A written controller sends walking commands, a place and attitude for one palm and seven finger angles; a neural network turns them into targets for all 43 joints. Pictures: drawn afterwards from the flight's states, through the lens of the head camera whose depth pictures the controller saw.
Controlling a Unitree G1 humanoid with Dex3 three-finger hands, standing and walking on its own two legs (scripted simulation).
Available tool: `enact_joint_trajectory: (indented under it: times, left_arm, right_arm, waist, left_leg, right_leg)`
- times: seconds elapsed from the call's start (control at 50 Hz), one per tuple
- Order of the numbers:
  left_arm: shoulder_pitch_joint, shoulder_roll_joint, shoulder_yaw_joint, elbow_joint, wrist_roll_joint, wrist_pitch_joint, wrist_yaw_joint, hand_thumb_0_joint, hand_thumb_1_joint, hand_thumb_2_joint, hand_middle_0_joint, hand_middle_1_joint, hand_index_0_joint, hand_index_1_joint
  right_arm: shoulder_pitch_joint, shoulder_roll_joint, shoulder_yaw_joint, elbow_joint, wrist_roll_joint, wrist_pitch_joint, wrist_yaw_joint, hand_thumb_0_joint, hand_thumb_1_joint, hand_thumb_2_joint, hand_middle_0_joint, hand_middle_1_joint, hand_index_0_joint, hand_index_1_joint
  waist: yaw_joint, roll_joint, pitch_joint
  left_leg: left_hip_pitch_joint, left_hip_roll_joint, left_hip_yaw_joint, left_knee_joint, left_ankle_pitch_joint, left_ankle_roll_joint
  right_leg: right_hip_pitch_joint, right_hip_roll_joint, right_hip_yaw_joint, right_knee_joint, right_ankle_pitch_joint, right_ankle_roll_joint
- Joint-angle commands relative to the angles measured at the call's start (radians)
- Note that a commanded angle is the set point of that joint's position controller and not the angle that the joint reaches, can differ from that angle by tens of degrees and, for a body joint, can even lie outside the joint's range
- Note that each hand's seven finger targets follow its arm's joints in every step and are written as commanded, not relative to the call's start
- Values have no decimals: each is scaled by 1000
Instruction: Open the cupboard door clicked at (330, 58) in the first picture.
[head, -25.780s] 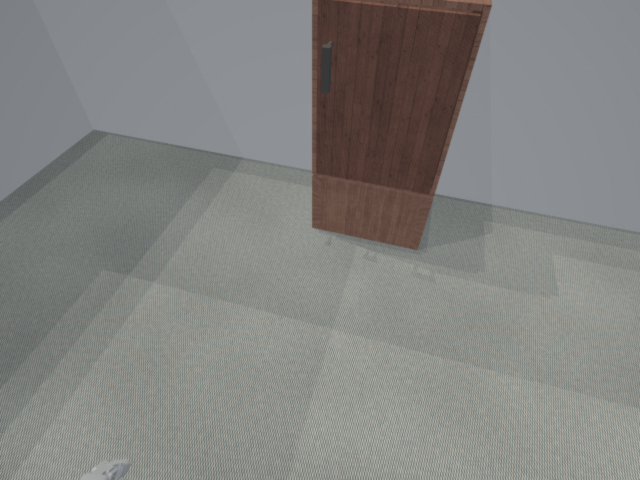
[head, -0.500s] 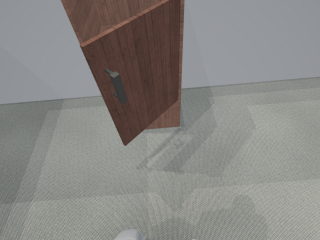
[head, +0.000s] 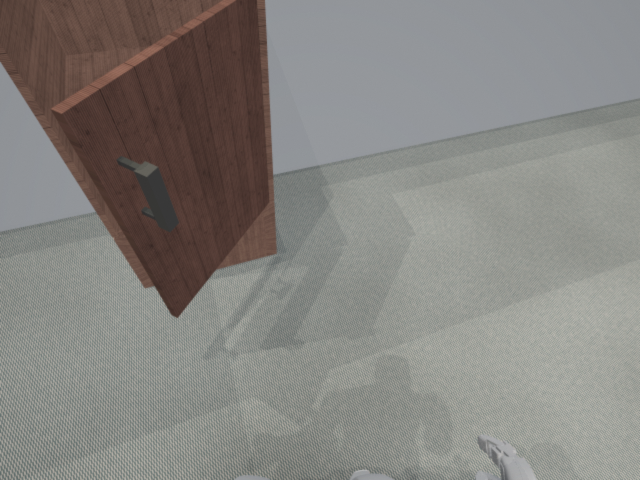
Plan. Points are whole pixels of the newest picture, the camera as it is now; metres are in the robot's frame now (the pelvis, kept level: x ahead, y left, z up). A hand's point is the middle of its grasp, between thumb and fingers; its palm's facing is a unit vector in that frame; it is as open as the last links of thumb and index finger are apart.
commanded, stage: walk to a spot facing it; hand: left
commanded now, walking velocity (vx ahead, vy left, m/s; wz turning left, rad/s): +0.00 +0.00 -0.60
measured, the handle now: (147, 194) +0.49 +0.33 -0.01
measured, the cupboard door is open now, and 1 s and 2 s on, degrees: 43 43 43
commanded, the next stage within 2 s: none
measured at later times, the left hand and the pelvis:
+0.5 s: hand (234, 440) +0.18 +0.14 -0.15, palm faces -0.36 -0.90 -0.26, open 7.3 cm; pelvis +0.00 -0.02 +0.00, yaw -21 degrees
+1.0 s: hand (303, 389) +0.26 +0.05 -0.15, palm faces -0.64 -0.74 -0.20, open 7.4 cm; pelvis +0.05 -0.05 +0.00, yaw -39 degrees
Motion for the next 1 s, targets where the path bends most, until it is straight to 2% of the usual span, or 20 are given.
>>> enact_joint_trajectory:
  times: [0.0,0.04,0.08,0.24,0.3,0.32,0.34,0.36,0.38,0.46,0.54,0.6,0.62,0.64,0.66,0.68,0.78,0.92,0.96,0.98]
  left_arm:
    - [-20,108,39,-102,13,-36,-14,0,900,900,-200,-300,-200,-300]
    - [-20,83,31,-99,2,-26,-23,0,900,900,-200,-300,-200,-300]
    - [-31,68,21,-104,-1,-18,-29,0,900,900,-200,-300,-200,-300]
    - [-136,62,-1,-128,-5,-20,-38,0,900,900,-200,-300,-200,-300]
    - [-39,100,8,-100,-5,-30,-30,0,900,900,-200,-300,-200,-300]
    - [36,175,23,-78,2,-41,-19,0,900,900,-200,-300,-200,-300]
    - [98,290,50,-60,9,-47,1,0,900,900,-200,-300,-200,-300]
    - [130,302,50,-54,-5,-44,14,0,900,900,-200,-300,-200,-300]
    - [75,285,45,-70,-5,-39,14,0,900,900,-200,-300,-200,-300]
    - [-62,195,30,-116,2,-42,27,0,900,900,-200,-300,-200,-300]
    - [-75,212,34,-123,8,-37,17,0,900,900,-200,-300,-200,-300]
    - [-122,182,27,-128,0,-28,11,0,900,900,-200,-300,-200,-300]
    - [-119,124,16,-150,-9,-23,4,0,900,900,-200,-300,-200,-300]
    - [-99,67,4,-168,-16,-20,-6,0,900,900,-200,-300,-200,-300]
    - [-154,103,14,-181,-5,-22,-14,0,900,900,-200,-300,-200,-300]
    - [-146,108,22,-190,-1,-33,-28,0,900,900,-200,-300,-200,-300]
    - [-150,45,12,-146,5,-37,-63,0,900,900,-200,-300,-200,-300]
    - [-196,38,0,-146,4,-52,-69,0,900,900,-200,-300,-200,-300]
    - [-78,65,13,-102,4,-58,-63,0,900,900,-200,-300,-200,-300]
    - [74,132,32,-53,8,-69,-52,0,900,900,-200,-300,-200,-300]
  right_arm:
    - [78,-191,-37,-67,-21,-31,-21,0,-900,-900,200,300,200,300]
    - [94,-164,-26,-65,-18,-30,-21,0,-900,-900,200,300,200,300]
    - [130,-170,-27,-48,-16,-31,-22,0,-900,-900,200,300,200,300]
    - [234,-215,-47,1,-19,-20,-2,0,-900,-900,200,300,200,300]
    - [209,-226,-55,-4,-8,-18,6,0,-900,-900,200,300,200,300]
    - [202,-182,-51,-17,3,-17,11,0,-900,-900,200,300,200,300]
    - [135,-99,-29,-70,8,-15,15,0,-900,-900,200,300,200,300]
    - [115,-139,-29,-71,8,-1,3,0,-900,-900,200,300,200,300]
    - [120,-127,-30,-74,14,-2,11,0,-900,-900,200,300,200,300]
    - [117,-115,-38,-38,9,7,16,0,-900,-900,200,300,200,300]
    - [140,-89,-38,-29,11,4,18,0,-900,-900,200,300,200,300]
    - [241,-113,-42,-8,13,-11,8,0,-900,-900,200,300,200,300]
    - [291,-183,-53,1,2,-24,0,0,-900,-900,200,300,200,300]
    - [328,-290,-73,-2,-19,-32,-4,0,-900,-900,200,300,200,300]
    - [331,-310,-72,-7,-22,-31,-8,0,-900,-900,200,300,200,300]
    - [270,-291,-64,-43,-25,-35,-4,0,-900,-900,200,300,200,300]
    - [235,-189,-40,-17,-24,-58,0,0,-900,-900,200,300,200,300]
    - [297,-216,-58,18,-24,-53,20,0,-900,-900,200,300,200,300]
    - [255,-212,-55,13,-20,-51,24,0,-900,-900,200,300,200,300]
    - [215,-183,-48,-2,-9,-52,31,0,-900,-900,200,300,200,300]
  waist:
    - [-30,199,-100]
    - [-24,199,-98]
    - [-32,218,-124]
    - [-84,249,-92]
    - [-24,178,-115]
    - [9,4,-170]
    - [50,-314,-153]
    - [75,-262,-173]
    - [40,-212,-117]
    - [-32,-145,-114]
    - [-39,-109,-104]
    - [-102,-95,-111]
    - [-120,91,-129]
    - [-128,390,-141]
    - [-140,297,-105]
    - [-106,187,-71]
    - [-72,219,-46]
    - [-101,221,-54]
    - [-29,130,-87]
    - [49,-30,-137]
  left_leg:
    - [141,368,-264,-238,399,179]
    - [165,285,-84,-194,535,136]
    - [209,256,-11,-176,558,116]
    - [177,313,48,-150,470,112]
    - [76,289,108,-10,385,38]
    - [-63,219,195,166,188,-28]
    - [-298,65,239,413,-363,-79]
    - [-319,79,86,552,-391,-63]
    - [-348,102,57,592,-328,-61]
    - [-222,80,72,489,-184,-87]
    - [-75,26,104,243,-138,-81]
    - [151,21,88,-38,25,-68]
    - [242,159,-74,-190,-71,-23]
    - [267,431,-402,-340,-234,80]
    - [178,515,-485,-391,-325,158]
    - [101,504,-452,-409,-391,182]
    - [156,299,-15,-332,-77,77]
    - [154,349,117,-280,-76,80]
    - [45,310,178,-117,-99,41]
    - [-114,232,265,104,-112,-6]
  right_leg:
    - [-200,-112,-95,465,-99,50]
    - [-194,-134,-124,495,-37,59]
    - [-184,-141,-166,438,-10,66]
    - [5,-149,-266,59,-40,28]
    - [244,-151,-255,-221,184,-8]
    - [429,-297,-75,-315,407,-61]
    - [484,-536,258,-359,738,-172]
    - [451,-559,265,-350,745,-244]
    - [382,-527,228,-368,538,-264]
    - [257,-373,95,-323,572,-197]
    - [153,-339,141,-319,417,-184]
    - [-3,-276,132,-250,264,-100]
    - [-116,-172,57,-140,50,-49]
    - [-236,-47,-127,148,-221,14]
    - [-246,-115,-96,325,-216,11]
    - [-240,-164,-100,410,-147,12]
    - [-220,-197,-210,327,34,31]
    - [-15,-175,-311,-37,4,7]
    - [225,-147,-322,-181,90,-13]
    - [458,-198,-220,-276,3,-56]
